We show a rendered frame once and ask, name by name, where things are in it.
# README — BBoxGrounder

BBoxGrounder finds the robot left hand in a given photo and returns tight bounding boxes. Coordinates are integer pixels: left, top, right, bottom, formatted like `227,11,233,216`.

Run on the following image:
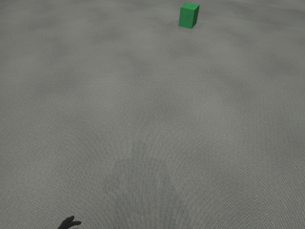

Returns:
58,216,81,229

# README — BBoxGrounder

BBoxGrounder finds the carton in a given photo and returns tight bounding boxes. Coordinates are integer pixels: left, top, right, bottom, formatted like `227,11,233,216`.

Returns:
178,2,200,29

